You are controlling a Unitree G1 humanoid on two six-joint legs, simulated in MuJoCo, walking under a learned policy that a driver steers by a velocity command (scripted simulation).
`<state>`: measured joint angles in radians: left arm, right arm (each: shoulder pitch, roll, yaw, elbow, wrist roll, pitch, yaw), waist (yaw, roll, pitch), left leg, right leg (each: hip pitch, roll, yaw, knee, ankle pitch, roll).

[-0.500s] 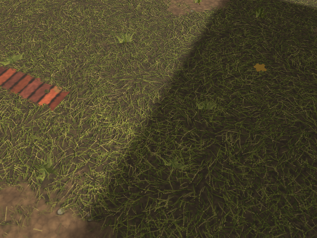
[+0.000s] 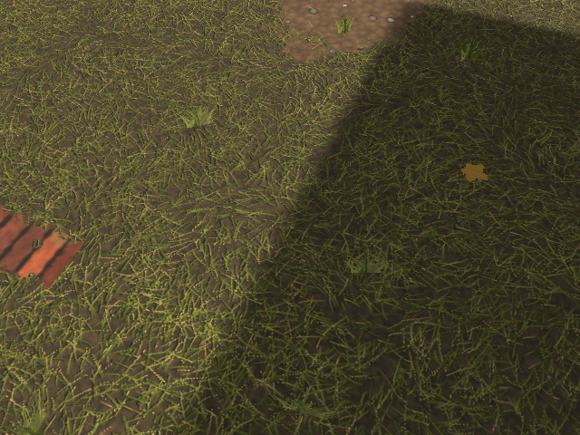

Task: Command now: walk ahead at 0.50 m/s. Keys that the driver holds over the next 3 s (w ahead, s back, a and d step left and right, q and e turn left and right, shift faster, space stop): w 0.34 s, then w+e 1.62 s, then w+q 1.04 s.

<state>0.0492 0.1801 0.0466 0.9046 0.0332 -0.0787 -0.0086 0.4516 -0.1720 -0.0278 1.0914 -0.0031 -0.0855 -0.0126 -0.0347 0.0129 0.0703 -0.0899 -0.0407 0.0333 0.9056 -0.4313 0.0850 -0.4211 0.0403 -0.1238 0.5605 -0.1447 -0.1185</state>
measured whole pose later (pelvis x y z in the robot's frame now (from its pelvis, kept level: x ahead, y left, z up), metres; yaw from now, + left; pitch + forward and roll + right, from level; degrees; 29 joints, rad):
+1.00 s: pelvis +0.53 +0.00 +0.01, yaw -19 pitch +1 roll +1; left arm 0.02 0.19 0.05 0.83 0.04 -0.01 -0.06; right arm 0.43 -0.18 -0.05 1.01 -0.02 -0.09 -0.03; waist -0.05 -0.01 0.07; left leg 0.11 0.02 0.34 0.31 -0.42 -0.01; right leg -0.53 -0.02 -0.14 0.64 -0.14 -0.14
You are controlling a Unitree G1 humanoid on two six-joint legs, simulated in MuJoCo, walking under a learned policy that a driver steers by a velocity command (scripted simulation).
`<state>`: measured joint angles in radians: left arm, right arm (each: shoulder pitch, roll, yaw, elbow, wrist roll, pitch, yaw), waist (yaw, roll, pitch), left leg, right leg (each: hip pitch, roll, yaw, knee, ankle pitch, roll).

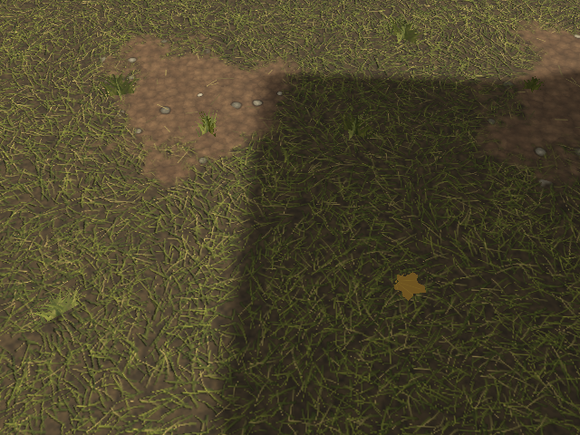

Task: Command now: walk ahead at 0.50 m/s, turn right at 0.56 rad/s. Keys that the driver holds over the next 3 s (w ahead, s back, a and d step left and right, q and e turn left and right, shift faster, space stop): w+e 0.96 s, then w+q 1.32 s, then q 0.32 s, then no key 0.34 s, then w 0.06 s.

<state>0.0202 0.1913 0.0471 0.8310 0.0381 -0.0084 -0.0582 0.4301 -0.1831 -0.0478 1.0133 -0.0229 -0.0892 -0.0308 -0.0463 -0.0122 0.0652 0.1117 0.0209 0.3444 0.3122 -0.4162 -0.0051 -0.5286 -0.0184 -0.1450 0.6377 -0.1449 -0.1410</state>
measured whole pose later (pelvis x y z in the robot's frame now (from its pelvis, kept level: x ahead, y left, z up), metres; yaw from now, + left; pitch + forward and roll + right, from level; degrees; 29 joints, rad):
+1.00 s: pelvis +0.52 -0.10 +0.01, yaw -35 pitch +1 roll +2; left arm 0.08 0.27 0.04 0.71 0.04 0.00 -0.08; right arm 0.40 -0.25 -0.05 0.86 -0.02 -0.09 0.00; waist -0.06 -0.04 0.04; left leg 0.02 0.00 0.23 0.25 -0.28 0.01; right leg -0.65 -0.06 -0.02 0.78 -0.06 -0.05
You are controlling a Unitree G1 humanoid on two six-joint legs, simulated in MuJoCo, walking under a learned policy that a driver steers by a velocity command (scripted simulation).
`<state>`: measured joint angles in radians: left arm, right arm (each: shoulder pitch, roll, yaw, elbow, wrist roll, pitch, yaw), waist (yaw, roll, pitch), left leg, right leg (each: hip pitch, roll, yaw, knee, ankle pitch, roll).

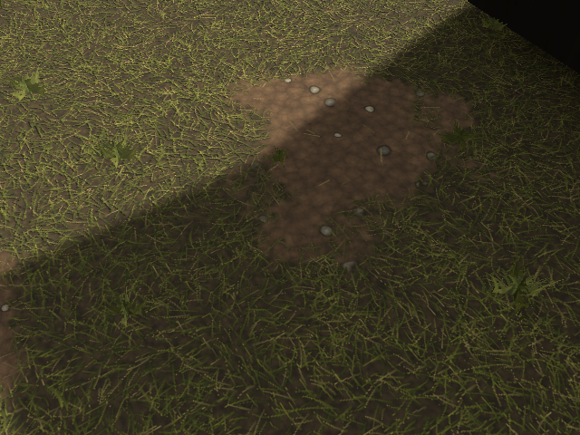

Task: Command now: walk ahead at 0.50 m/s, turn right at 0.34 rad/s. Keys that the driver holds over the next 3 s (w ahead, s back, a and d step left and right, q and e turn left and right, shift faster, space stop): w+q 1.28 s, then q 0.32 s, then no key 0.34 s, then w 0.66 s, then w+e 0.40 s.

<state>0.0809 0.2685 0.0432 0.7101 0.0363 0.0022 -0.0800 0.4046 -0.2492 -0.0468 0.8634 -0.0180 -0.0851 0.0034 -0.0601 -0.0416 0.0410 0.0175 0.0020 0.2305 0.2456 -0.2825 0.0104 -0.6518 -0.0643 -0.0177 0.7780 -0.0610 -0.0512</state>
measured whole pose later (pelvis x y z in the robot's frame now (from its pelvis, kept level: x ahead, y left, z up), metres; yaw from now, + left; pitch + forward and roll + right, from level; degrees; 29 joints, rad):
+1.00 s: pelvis +0.52 +0.07 +0.00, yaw +27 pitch +2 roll +0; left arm 0.11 0.26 0.03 0.74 0.04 -0.02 -0.02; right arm 0.39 -0.27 -0.07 0.84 0.00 -0.04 0.01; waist -0.05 -0.04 0.04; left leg -0.09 -0.14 -0.09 0.30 -0.22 0.13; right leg -0.67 -0.12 0.04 0.86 -0.12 0.06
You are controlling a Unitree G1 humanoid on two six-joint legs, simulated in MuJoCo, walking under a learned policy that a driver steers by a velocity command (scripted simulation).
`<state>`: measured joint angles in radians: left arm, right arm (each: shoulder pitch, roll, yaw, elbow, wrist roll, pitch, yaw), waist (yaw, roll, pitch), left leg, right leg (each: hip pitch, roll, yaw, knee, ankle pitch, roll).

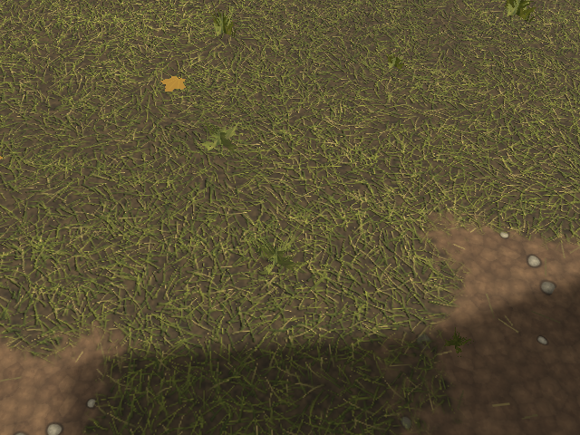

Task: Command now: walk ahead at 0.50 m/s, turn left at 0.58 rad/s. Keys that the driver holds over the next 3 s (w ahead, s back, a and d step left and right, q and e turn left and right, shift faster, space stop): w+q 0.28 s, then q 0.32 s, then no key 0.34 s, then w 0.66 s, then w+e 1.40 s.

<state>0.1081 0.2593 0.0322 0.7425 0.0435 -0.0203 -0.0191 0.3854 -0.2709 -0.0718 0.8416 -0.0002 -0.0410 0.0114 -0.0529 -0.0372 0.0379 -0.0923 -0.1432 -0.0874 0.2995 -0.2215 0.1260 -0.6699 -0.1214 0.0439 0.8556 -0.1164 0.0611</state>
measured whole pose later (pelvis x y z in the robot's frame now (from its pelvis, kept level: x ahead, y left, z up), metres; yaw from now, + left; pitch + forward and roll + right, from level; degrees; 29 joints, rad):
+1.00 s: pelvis +0.33 +0.00 -0.01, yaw +27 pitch +0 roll +0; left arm 0.23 0.24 0.03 0.81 0.02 0.07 0.01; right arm 0.21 -0.22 -0.02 0.76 -0.03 0.02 0.00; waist -0.01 -0.01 0.03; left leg -0.32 -0.08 0.01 0.42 -0.11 0.09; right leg -0.35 -0.02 0.00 0.76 -0.44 0.00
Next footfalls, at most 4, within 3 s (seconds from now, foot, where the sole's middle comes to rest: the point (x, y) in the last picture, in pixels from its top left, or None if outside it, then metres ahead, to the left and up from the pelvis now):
0.18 right None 0.29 -0.13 -0.78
0.66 left None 0.40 0.11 -0.78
1.08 right None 0.40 -0.08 -0.78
1.50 left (178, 427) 0.49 0.22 -0.78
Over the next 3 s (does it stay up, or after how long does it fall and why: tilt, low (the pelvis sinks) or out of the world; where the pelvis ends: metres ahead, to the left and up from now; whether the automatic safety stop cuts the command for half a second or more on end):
stays up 1.19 0.29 -0.01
